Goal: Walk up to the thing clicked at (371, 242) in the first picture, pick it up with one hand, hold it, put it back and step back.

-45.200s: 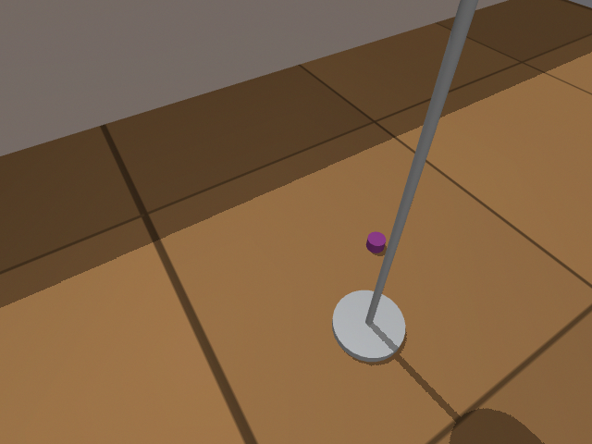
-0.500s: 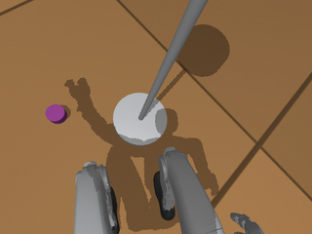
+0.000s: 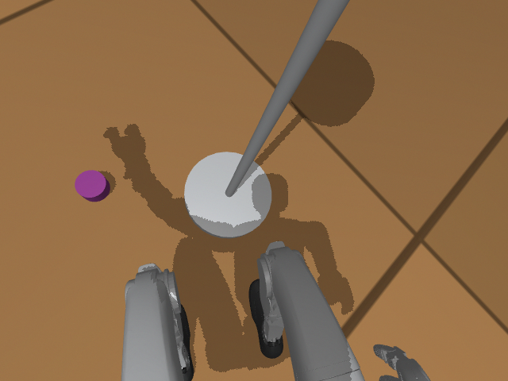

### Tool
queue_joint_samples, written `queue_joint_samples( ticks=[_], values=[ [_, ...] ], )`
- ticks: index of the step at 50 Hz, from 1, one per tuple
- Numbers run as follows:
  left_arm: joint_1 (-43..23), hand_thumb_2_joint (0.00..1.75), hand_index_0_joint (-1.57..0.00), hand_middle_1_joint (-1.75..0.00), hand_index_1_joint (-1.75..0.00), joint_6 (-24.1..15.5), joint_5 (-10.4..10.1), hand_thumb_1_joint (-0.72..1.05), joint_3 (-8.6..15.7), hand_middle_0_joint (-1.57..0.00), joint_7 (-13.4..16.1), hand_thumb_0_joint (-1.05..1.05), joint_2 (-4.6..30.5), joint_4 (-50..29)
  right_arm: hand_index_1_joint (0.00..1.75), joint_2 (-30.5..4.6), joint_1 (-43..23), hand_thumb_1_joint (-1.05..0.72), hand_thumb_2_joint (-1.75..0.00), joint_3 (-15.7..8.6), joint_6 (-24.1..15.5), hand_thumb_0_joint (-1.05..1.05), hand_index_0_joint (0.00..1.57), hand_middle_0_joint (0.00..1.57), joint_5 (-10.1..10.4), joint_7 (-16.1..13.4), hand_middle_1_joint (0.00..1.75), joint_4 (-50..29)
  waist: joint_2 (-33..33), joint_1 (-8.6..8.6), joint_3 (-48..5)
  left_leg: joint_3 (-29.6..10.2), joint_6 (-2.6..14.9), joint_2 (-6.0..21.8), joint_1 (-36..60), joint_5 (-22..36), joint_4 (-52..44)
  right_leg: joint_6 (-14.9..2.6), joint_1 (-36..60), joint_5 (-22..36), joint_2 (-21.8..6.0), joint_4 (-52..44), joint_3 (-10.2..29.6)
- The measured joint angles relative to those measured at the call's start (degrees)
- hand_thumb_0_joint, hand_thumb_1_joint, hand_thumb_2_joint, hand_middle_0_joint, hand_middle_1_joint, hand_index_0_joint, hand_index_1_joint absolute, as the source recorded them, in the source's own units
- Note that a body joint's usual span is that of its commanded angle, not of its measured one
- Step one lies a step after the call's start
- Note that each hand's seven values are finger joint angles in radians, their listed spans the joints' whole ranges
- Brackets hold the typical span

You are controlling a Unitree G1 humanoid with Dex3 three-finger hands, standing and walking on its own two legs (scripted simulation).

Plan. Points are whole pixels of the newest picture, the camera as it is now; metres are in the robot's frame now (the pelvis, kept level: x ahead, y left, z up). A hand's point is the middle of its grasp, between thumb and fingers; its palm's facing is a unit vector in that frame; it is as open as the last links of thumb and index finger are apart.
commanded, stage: approach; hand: left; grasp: from above
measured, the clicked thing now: (93, 186) +0.53 +0.29 -0.50
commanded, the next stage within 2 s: rest palm in 0.92 s
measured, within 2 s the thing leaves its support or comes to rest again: neither
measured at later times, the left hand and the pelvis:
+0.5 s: hand (48, 174) +0.49 +0.31 -0.26, palm faces -0.47 -0.05 -0.88, open 13.9 cm; pelvis -0.02 -0.01 -0.11, yaw -2 degrees
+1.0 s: hand (103, 182) +0.52 +0.25 -0.44, palm faces -0.50 -0.08 -0.86, open 14.0 cm; pelvis +0.00 -0.01 -0.20, yaw -6 degrees
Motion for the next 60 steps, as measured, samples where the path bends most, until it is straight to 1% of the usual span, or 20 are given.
queue_joint_samples(
  ticks=[5, 9, 11, 13, 17, 20, 22, 26, 30, 34, 38, 43, 46, 50, 53, 55, 57, 60],
  values=[
    [-0.1, 0.95, -0.10, -1.11, -1.08, -0.3, 0.2, -0.52, -0.5, -0.08, 0.2, 0.00, 0.1, 1.4, 0.30, -0.1, 0.3, -0.92, -0.90, 0.1, 0.1, 0.00, 0.21, 0.20, -0.1, 0.1, 0.30, -0.1, 0.0, -0.10, -0.2, 0.1, -0.02, 0.1, -0.1, -0.1, 0.1, -0.09, -0.2, 0.0, 0.1, 0.2, 0.1],
    [-1.0, 0.94, -0.10, -1.11, -1.08, -0.8, 0.3, -0.52, -1.6, -0.08, 1.1, 0.00, 0.0, 4.4, 0.30, -0.3, 0.2, -0.91, -0.90, 0.3, -0.1, 0.00, 0.21, 0.20, -0.2, 0.2, 0.30, -0.1, -0.2, -0.49, -0.1, 0.1, -0.02, 0.1, -1.1, -0.3, 1.1, -0.19, -1.2, -0.2, 0.1, 1.3, 0.1],
    [-1.5, 0.93, -0.10, -1.11, -1.08, -1.4, 0.9, -0.51, -2.1, -0.08, 1.7, 0.00, 0.1, 6.4, 0.30, -0.4, 0.1, -0.91, -0.90, 0.5, -0.3, 0.00, 0.21, 0.20, -0.4, 0.3, 0.30, -0.2, -0.4, -0.87, -0.1, 0.1, -0.01, 0.1, -2.3, -0.4, 2.2, -0.31, -2.5, -0.5, 0.1, 2.4, 0.1],
    [-2.1, 0.93, -0.10, -1.11, -1.09, -2.3, 2.0, -0.51, -2.3, -0.08, 2.7, 0.00, 0.2, 8.4, 0.30, -0.7, 0.1, -0.91, -0.90, 0.7, -0.5, 0.00, 0.21, 0.20, -0.7, 0.4, 0.30, -0.2, -0.6, -1.31, -0.2, 0.1, 0.00, 0.1, -4.1, -0.7, 3.7, -0.45, -4.3, -0.8, 0.1, 4.0, 0.2],
    [-3.4, 0.92, -0.10, -1.12, -1.09, -4.4, 4.8, -0.50, -2.3, -0.08, 6.1, 0.00, 0.5, 12.2, 0.30, -1.3, -0.5, -0.91, -0.90, 1.0, -1.0, 0.00, 0.21, 0.20, -1.7, 1.2, 0.30, -0.1, -1.1, -2.27, 0.1, -0.1, 0.09, 0.0, -9.2, -1.5, 8.4, -0.40, -9.5, -1.6, 0.0, 8.8, 0.2],
    [-4.4, 0.92, -0.11, -1.13, -1.10, -5.8, 7.5, -0.50, -1.1, -0.08, 9.5, 0.00, 0.8, 13.7, 0.30, -1.5, -1.3, -0.91, -0.90, 1.2, -1.0, 0.00, 0.21, 0.20, -2.8, 2.1, 0.30, 0.1, -1.8, -2.97, 1.1, -0.3, 0.16, -0.1, -13.7, -2.0, 12.8, -0.14, -13.9, -2.3, -0.1, 13.3, 0.1],
    [-5.3, 0.92, -0.11, -1.13, -1.10, -6.1, 9.1, -0.50, -0.4, -0.08, 12.1, 0.00, 0.9, 14.2, 0.30, -1.5, -2.0, -0.91, -0.90, 1.2, -1.1, 0.00, 0.21, 0.20, -3.5, 2.8, 0.30, 0.3, -2.3, -3.35, 2.1, -0.6, 0.16, -0.2, -16.6, -2.2, 15.9, 0.03, -16.6, -2.6, -0.2, 16.3, 0.0],
    [-7.7, 0.92, -0.11, -1.14, -1.11, -5.0, 11.6, -0.50, 0.8, -0.08, 17.2, 0.00, 1.3, 16.0, 0.30, -1.1, -3.4, -0.91, -0.90, 1.6, -1.8, 0.00, 0.20, 0.20, -4.5, 4.1, 0.30, 0.6, -3.2, -4.28, 4.7, -1.2, 0.19, -0.6, -22.2, -2.0, 21.5, 0.10, -21.7, -2.7, -0.6, 21.9, -0.4],
    [-9.8, 0.94, -0.11, -1.13, -1.10, -2.4, 12.8, -0.52, 1.9, -0.09, 20.2, 0.00, 2.1, 18.0, 0.30, -0.4, -4.1, -0.92, -0.90, 2.1, -3.0, 0.00, 0.20, 0.20, -4.9, 4.9, 0.30, 0.4, -3.7, -5.31, 7.1, -1.7, 0.29, -0.9, -27.2, -1.4, 26.2, 0.12, -26.2, -2.5, -0.8, 26.4, -0.7],
    [-11.1, 0.95, -0.11, -1.12, -1.09, 0.3, 12.4, -0.53, 1.9, -0.09, 21.2, 0.00, 3.2, 19.9, 0.30, 0.1, -4.3, -0.92, -0.90, 3.0, -4.2, 0.00, 0.20, 0.20, -5.0, 5.4, 0.30, 0.5, -4.0, -6.21, 9.0, -2.1, 0.36, -1.0, -31.0, -1.2, 30.0, 0.15, -29.7, -2.4, -0.9, 30.0, -1.0],
    [-12.0, 0.95, -0.11, -1.11, -1.09, 1.9, 11.4, -0.54, 1.0, -0.09, 20.9, 0.00, 4.4, 21.5, 0.30, 0.5, -4.2, -0.92, -0.90, 4.5, -5.4, 0.00, 0.21, 0.20, -5.7, 5.8, 0.30, 0.9, -4.5, -7.26, 10.6, -3.0, 0.26, -1.0, -33.2, -1.8, 33.3, 0.18, -31.7, -2.8, -0.7, 32.9, -1.6],
    [-12.8, 0.95, -0.10, -1.11, -1.08, 2.3, 10.7, -0.54, 0.0, -0.09, 21.0, 0.00, 5.7, 23.6, 0.30, 0.2, -3.7, -0.92, -0.90, 6.6, -6.9, 0.00, 0.21, 0.20, -6.6, 6.2, 0.30, 0.7, -5.8, -9.03, 12.1, -4.4, -0.12, -0.8, -34.3, -3.6, 36.6, 0.04, -32.5, -4.1, -0.3, 35.5, -2.7],
    [-12.8, 0.95, -0.10, -1.10, -1.08, 1.8, 11.2, -0.53, -0.1, -0.09, 22.2, 0.00, 6.8, 24.8, 0.30, -0.3, -3.6, -0.92, -0.90, 8.1, -7.6, 0.00, 0.21, 0.20, -7.2, 6.5, 0.30, 0.1, -6.7, -10.21, 13.1, -5.4, -0.40, -0.7, -34.3, -4.9, 38.2, -0.05, -32.4, -4.9, 0.0, 36.4, -3.6],
    [-11.9, 0.95, -0.11, -1.08, -1.06, 1.5, 12.6, -0.53, 1.8, -0.10, 24.8, 0.00, 8.2, 24.7, 0.30, -1.4, -3.2, -0.92, -0.90, 9.5, -8.4, 0.00, 0.21, 0.20, -7.8, 6.8, 0.30, -1.4, -7.9, -11.54, 14.7, -6.7, -0.72, -0.4, -34.0, -6.4, 39.7, -0.15, -31.9, -5.7, 0.4, 37.2, -4.6],
    [-10.9, 0.95, -0.12, -1.07, -1.05, 2.0, 13.1, -0.52, 3.6, -0.11, 26.9, 0.00, 9.0, 23.1, 0.30, -2.4, -2.6, -0.92, -0.90, 10.2, -9.0, 0.00, 0.21, 0.20, -8.2, 7.1, 0.30, -2.7, -8.6, -12.00, 15.6, -7.3, -0.94, -0.3, -33.8, -7.1, 40.4, -0.24, -31.7, -6.0, 0.7, 37.5, -5.1],
    [-10.6, 0.95, -0.11, -1.05, -1.04, 2.8, 12.8, -0.53, 4.2, -0.11, 28.1, 0.00, 9.3, 22.3, 0.30, -3.0, -2.4, -0.92, -0.90, 10.5, -9.4, 0.00, 0.21, 0.20, -8.3, 7.4, 0.30, -3.3, -8.8, -12.11, 15.9, -7.6, -1.01, -0.2, -33.7, -7.4, 40.7, -0.26, -31.7, -6.1, 0.8, 37.7, -5.3],
    [-10.5, 0.95, -0.11, -1.04, -1.03, 4.0, 12.0, -0.53, 4.3, -0.10, 28.8, 0.00, 9.7, 22.4, 0.30, -3.7, -2.4, -0.92, -0.90, 10.7, -9.7, 0.00, 0.21, 0.20, -8.2, 7.8, 0.30, -3.6, -8.7, -12.06, 16.1, -7.9, -0.99, -0.1, -33.7, -7.6, 41.1, -0.18, -31.7, -6.1, 1.0, 37.8, -5.5],
    [-10.0, 0.95, -0.10, -1.02, -1.01, 6.0, 10.4, -0.53, 4.2, -0.10, 28.5, 0.00, 10.1, 22.9, 0.30, -4.5, -2.8, -0.92, -0.90, 10.7, -10.1, 0.00, 0.20, 0.20, -8.2, 8.2, 0.30, -3.8, -8.0, -11.70, 16.3, -8.3, -0.80, 0.0, -34.0, -7.5, 41.6, 0.02, -31.8, -5.8, 1.2, 37.8, -5.8]
  ],
)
